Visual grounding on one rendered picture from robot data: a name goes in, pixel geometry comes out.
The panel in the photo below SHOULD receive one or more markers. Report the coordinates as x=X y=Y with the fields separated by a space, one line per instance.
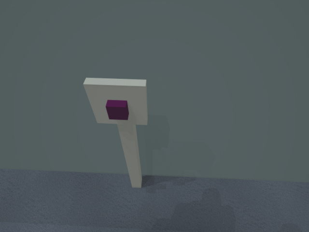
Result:
x=134 y=91

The button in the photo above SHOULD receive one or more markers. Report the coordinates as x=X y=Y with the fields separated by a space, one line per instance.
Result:
x=117 y=109

